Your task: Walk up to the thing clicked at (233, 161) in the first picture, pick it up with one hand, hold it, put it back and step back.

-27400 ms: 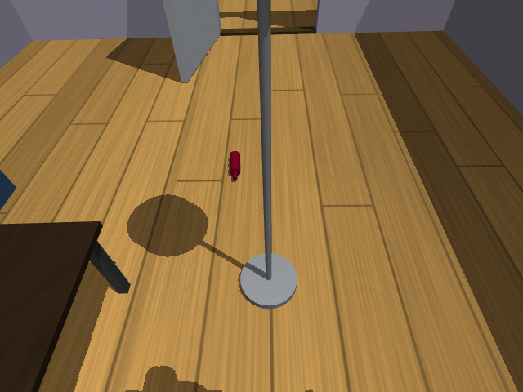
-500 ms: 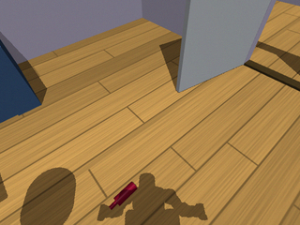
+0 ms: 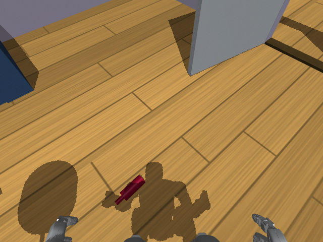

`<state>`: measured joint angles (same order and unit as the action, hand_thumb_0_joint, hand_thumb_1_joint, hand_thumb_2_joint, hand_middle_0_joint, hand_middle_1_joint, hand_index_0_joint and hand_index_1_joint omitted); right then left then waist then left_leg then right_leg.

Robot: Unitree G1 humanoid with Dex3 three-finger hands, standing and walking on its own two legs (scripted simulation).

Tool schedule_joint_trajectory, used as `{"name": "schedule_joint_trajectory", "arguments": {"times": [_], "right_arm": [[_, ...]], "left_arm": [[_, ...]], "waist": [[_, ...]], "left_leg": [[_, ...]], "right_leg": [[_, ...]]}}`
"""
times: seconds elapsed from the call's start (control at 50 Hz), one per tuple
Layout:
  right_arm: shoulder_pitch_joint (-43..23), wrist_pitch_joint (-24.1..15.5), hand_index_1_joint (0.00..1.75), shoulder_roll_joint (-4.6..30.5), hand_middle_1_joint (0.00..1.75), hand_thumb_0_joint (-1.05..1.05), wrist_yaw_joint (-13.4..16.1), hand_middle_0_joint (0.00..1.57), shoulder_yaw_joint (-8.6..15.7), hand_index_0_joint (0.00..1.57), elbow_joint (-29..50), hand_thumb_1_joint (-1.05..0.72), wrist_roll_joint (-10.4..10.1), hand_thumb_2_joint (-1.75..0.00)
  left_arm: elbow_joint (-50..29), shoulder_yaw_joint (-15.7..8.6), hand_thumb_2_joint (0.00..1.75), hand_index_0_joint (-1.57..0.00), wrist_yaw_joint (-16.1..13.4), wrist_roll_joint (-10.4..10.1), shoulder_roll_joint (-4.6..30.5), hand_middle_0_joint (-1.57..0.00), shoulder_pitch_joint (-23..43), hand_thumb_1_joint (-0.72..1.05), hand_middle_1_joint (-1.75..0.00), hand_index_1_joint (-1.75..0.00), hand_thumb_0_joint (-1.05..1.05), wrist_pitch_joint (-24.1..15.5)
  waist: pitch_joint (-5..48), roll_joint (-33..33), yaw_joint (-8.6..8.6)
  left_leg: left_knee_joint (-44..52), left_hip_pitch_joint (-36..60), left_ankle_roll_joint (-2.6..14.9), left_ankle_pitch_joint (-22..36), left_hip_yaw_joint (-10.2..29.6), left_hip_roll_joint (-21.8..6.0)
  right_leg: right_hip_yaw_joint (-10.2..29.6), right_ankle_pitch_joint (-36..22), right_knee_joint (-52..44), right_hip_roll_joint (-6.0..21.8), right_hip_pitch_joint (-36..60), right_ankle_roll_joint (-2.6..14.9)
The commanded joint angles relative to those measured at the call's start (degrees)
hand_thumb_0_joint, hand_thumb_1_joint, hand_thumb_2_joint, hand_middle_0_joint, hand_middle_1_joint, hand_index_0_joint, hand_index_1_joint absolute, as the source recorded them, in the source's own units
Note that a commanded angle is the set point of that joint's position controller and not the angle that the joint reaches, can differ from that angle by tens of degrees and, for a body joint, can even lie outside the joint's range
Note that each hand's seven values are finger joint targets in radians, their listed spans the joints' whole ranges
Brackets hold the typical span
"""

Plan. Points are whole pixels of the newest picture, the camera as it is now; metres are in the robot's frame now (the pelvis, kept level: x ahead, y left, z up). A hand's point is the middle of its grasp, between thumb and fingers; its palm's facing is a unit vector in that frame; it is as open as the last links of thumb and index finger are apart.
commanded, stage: rise first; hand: left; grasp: from above
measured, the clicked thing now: (129, 190) +0.42 +0.21 -0.71
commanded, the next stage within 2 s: none
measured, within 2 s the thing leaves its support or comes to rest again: neither
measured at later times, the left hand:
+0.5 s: hand out of the picture +0.15 +0.28 -0.26, palm faces -0.26 -0.66 -0.70, open 13.6 cm
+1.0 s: hand (109, 202) +0.30 +0.25 -0.44, palm faces -0.28 -0.26 -0.92, open 13.4 cm
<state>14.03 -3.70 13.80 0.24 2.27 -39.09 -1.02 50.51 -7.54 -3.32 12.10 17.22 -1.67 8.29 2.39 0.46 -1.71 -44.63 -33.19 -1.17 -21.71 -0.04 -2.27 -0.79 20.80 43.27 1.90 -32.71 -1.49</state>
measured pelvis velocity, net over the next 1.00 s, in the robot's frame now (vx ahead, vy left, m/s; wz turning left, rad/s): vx -0.09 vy -0.01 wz -0.05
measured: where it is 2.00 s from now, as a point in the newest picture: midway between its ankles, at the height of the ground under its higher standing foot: outside the picture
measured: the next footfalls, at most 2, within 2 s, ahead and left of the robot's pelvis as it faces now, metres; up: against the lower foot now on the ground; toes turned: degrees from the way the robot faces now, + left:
none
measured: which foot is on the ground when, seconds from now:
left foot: down 0.00-1.00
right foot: down 0.00-1.00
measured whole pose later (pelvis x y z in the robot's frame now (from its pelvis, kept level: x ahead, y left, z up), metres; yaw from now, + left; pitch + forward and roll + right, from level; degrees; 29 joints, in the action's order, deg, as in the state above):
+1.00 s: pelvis -0.09 -0.01 -0.29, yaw -3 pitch +34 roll -3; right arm 3.5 -10.4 12.8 -4.0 0.7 -48.6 6.3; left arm 74.9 -5.0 -33.0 42.2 22.0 44.3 20.1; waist 10.8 1.6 -7.3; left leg -114.7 -112.1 -2.5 -37.1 5.4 -2.6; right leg -1.4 35.5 112.2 0.4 -111.2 -0.9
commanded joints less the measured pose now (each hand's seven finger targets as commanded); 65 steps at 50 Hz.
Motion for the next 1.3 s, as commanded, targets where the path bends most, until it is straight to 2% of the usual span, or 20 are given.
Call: {"name": "schedule_joint_trajectory", "arguments": {"times": [0.0, 0.04, 0.12, 0.26, 0.3, 0.36, 0.4, 0.48, 0.56, 0.6, 0.68, 0.76, 0.78, 0.88, 0.9, 0.96, 1.0, 1.1, 1.18, 1.28], "right_arm": [[-0.37, -4.19, 0.30, 8.83, 0.30, 0.00, 0.81, 0.20, 3.31, 0.20, 7.84, -0.86, 0.41, -0.89], [-0.31, -4.77, 0.30, 8.83, 0.30, 0.00, 0.97, 0.20, 3.29, 0.20, 8.51, -0.84, 0.64, -0.89], [-0.24, -5.07, 0.30, 8.30, 0.30, 0.00, 1.36, 0.20, 3.34, 0.20, 9.70, -0.85, 0.79, -0.89], [-1.34, -5.41, 0.30, 7.93, 0.30, 0.00, 2.79, 0.20, 3.28, 0.20, 10.58, -0.83, 1.00, -0.88], [-1.58, -5.69, 0.30, 7.78, 0.30, 0.00, 3.36, 0.20, 3.01, 0.20, 10.32, -0.83, 1.10, -0.88], [-2.94, -6.41, 0.30, 7.49, 0.30, 0.00, 3.78, 0.20, 2.40, 0.20, 9.26, -0.84, 1.44, -0.88], [-3.87, -6.80, 0.30, 7.60, 0.30, 0.00, 3.72, 0.20, 2.48, 0.20, 8.75, -0.85, 1.73, -0.89], [-3.90, -6.43, 0.30, 8.39, 0.30, 0.00, 3.36, 0.20, 2.57, 0.20, 7.64, -0.86, 1.69, -0.89], [-4.58, -6.23, 0.30, 8.82, 0.30, 0.00, 2.97, 0.20, 2.45, 0.20, 3.67, -0.87, 2.19, -0.89], [-5.16, -6.52, 0.30, 9.00, 0.30, 0.00, 2.71, 0.20, 2.17, 0.20, 1.53, -0.88, 2.80, -0.89], [-5.53, -6.98, 0.30, 9.52, 0.30, 0.00, 1.50, 0.20, 1.95, 0.20, -0.68, -0.90, 4.04, -0.90], [-5.96, -7.71, 0.30, 9.79, 0.30, 0.00, -0.09, 0.20, 1.39, 0.20, -2.88, -0.90, 5.61, -0.90], [-6.05, -7.81, 0.30, 9.27, 0.30, 0.00, -0.57, 0.20, 1.23, 0.20, -3.08, -0.90, 5.85, -0.90], [-6.82, -8.58, 0.30, 7.94, 0.30, 0.00, -2.96, 0.20, 1.11, 0.20, -4.80, -0.89, 6.87, -0.90], [-7.08, -8.61, 0.30, 8.02, 0.30, 0.00, -3.45, 0.20, 1.11, 0.20, -5.10, -0.89, 6.93, -0.90], [-5.79, -8.78, 0.30, 8.26, 0.30, 0.00, -4.81, 0.20, 1.12, 0.20, -5.73, -0.89, 7.00, -0.90], [-4.89, -8.87, 0.30, 9.21, 0.30, 0.00, -5.27, 0.20, 1.05, 0.20, -6.26, -0.89, 6.92, -0.90], [-1.59, -9.80, 0.30, 11.71, 0.30, 0.00, -6.29, 0.20, 0.85, 0.20, -8.17, -0.88, 6.85, -0.90], [0.50, -10.63, 0.30, 12.22, 0.30, 0.00, -7.09, 0.20, 0.54, 0.20, -9.51, -0.89, 7.40, -0.90], [2.94, -11.44, 0.30, 12.78, 0.30, 0.00, -8.57, 0.20, 0.40, 0.20, -11.35, -0.89, 8.49, -0.90]], "left_arm": [[-12.12, -2.99, 0.90, -0.14, -2.29, 2.86, 10.04, -0.16, 2.33, -0.50, -0.97, -0.98, 0.00, -1.47], [-13.56, -3.67, 0.90, -0.16, -3.43, 5.22, 9.96, -0.18, -1.45, -0.48, -0.93, -0.95, 0.00, -1.06], [-18.67, -2.91, 0.87, -0.17, -5.38, 7.59, 7.58, -0.17, -5.35, -0.46, -0.96, -0.97, 0.00, 1.23], [-25.48, -2.50, 0.87, -0.15, -8.13, 8.24, 7.26, -0.16, -7.34, -0.45, -0.94, -0.95, 0.00, 5.91], [-23.86, -1.34, 0.85, -0.16, -8.65, 9.84, 7.02, -0.16, -3.37, -0.42, -0.96, -0.96, 0.00, 6.52], [-16.71, -0.45, 0.84, -0.17, -10.37, 13.60, 7.02, -0.16, 3.60, -0.40, -0.96, -0.95, 0.00, 5.88], [-13.46, -0.86, 0.85, -0.16, -12.43, 16.24, 7.78, -0.16, 7.69, -0.42, -0.96, -0.95, 0.00, 4.73], [-12.89, 0.79, 0.92, -0.14, -18.20, 22.02, 6.24, -0.15, 9.70, -0.47, -0.95, -0.96, 0.00, 4.38], [-7.66, 2.83, 0.97, -0.10, -24.79, 26.25, 5.47, -0.12, 22.45, -0.52, -0.99, -1.00, 0.00, 5.78], [-3.20, 1.35, 0.99, -0.08, -28.29, 27.53, 7.68, -0.10, 27.13, -0.56, -1.02, -1.03, 0.00, 6.63], [4.69, 1.47, 1.00, -0.10, -34.06, 30.66, 9.21, -0.09, 36.65, -0.56, -1.07, -1.07, 0.00, 9.85], [9.25, 0.75, 0.98, -0.12, -36.01, 30.96, 14.51, -0.12, 47.29, -0.52, -1.06, -1.05, 0.00, 12.27], [10.69, 1.70, 0.98, -0.13, -35.81, 31.04, 14.05, -0.13, 50.24, -0.51, -1.04, -1.04, 0.00, 12.77], [18.65, 2.39, 0.92, -0.23, -32.60, 30.16, 14.90, -0.24, 55.93, -0.42, -0.90, -0.92, 0.00, 12.74], [19.06, 2.21, 0.92, -0.22, -31.82, 30.65, 16.60, -0.24, 57.26, -0.42, -0.91, -0.92, 0.00, 12.33], [20.48, 2.72, 0.89, -0.26, -29.88, 31.88, 16.69, -0.27, 60.46, -0.38, -0.88, -0.89, 0.00, 10.78], [20.75, 2.10, 0.87, -0.27, -29.24, 33.54, 19.01, -0.27, 64.07, -0.36, -0.88, -0.89, 0.00, 9.65], [22.67, 1.75, 0.84, -0.28, -30.25, 35.59, 17.65, -0.27, 71.37, -0.33, -0.90, -0.89, 0.00, 8.62], [26.28, -1.38, 0.84, -0.26, -32.82, 35.15, 20.08, -0.25, 73.83, -0.35, -0.93, -0.91, 0.00, 9.09], [31.49, -2.65, 0.84, -0.27, -34.62, 34.40, 19.50, -0.26, 78.88, -0.34, -0.92, -0.91, 0.00, 10.37]], "waist": [[13.69, 1.15, 0.83], [15.63, 2.72, 1.04], [17.47, 3.69, 0.92], [17.84, 3.53, 0.27], [16.98, 1.75, -1.22], [16.39, 0.67, -1.98], [18.28, 1.17, -1.40], [28.37, 4.61, 0.12], [32.72, 4.51, -1.96], [35.47, 3.83, -1.35], [41.05, 2.97, -1.56], [45.83, 3.52, -1.98], [45.59, 3.31, -2.51], [42.24, 1.49, -4.77], [42.19, 1.57, -4.56], [42.04, 3.33, -5.81], [41.40, 5.14, -6.65], [41.44, 10.70, -9.63], [42.60, 11.95, -10.00], [41.90, 12.74, -11.78]], "left_leg": [[-1.46, 1.11, 0.71, 11.15, -0.93, 1.99], [-4.24, -0.51, 0.62, 12.01, -0.70, 1.73], [-6.41, -1.38, 0.36, 13.05, -0.04, 1.28], [-10.45, -6.40, 0.40, 11.87, 1.00, 0.80], [-12.62, -9.40, 0.81, 9.81, 0.80, 0.95], [-18.72, -17.02, 1.21, 6.97, 0.61, 1.19], [-22.92, -22.43, 1.10, 4.14, 0.29, 1.65], [-27.96, -24.55, 0.33, 5.48, 0.42, 1.91], [-34.48, -31.62, -0.04, 6.62, 1.47, 1.63], [-38.55, -35.65, -0.03, 6.76, 1.29, 1.62], [-44.66, -41.73, 0.34, 3.64, 0.28, 1.67], [-50.21, -47.12, 0.87, -0.75, -0.76, 1.73], [-51.81, -49.92, 1.09, -2.48, -1.07, 1.64], [-57.25, -59.01, 1.95, -10.39, -0.41, 1.90], [-58.23, -60.67, 1.97, -11.74, -0.43, 1.98], [-60.31, -62.69, 2.12, -13.29, -0.44, 2.15], [-61.23, -63.21, 2.11, -15.09, -0.04, 2.10], [-61.39, -60.49, 1.37, -17.12, 2.35, 1.47], [-62.95, -59.69, 1.03, -14.93, 2.83, 1.17], [-67.34, -62.34, 1.10, -11.45, 1.93, 1.07]], "right_leg": [[-1.61, -8.09, 2.14, -2.11, -1.18, 2.17], [-1.50, -8.72, 5.29, -2.09, -3.46, 2.36], [-1.54, -9.03, 8.22, -2.11, -6.02, 2.50], [-1.76, -7.62, 12.01, -1.90, -10.11, 2.50], [-1.64, -6.75, 13.19, -1.86, -12.29, 2.35], [-1.53, -4.71, 18.70, -1.80, -19.45, 2.53], [-1.36, -2.32, 23.06, -1.58, -24.71, 2.63], [-1.36, -2.68, 30.57, -1.70, -30.45, 3.11], [-2.02, -4.10, 37.51, -2.04, -38.49, 3.22], [-2.19, -4.48, 40.52, -1.98, -41.39, 3.04], [-1.89, -3.73, 44.12, -2.19, -44.91, 2.84], [-1.06, 0.12, 47.42, -1.92, -46.48, 2.37], [-0.19, 2.03, 47.33, -1.89, -46.19, 2.07], [0.93, 15.14, 48.76, -2.21, -52.36, 1.92], [1.04, 17.57, 49.38, -2.58, -53.93, 2.06], [-0.70, 18.09, 52.88, -3.04, -57.55, 2.51], [-1.59, 18.78, 55.10, -3.17, -60.82, 2.79], [-4.54, 14.86, 61.62, -2.26, -69.80, 3.14], [-5.31, 11.74, 64.83, -1.60, -72.01, 3.03], [-5.07, 8.64, 67.22, -1.74, -74.02, 2.86]]}}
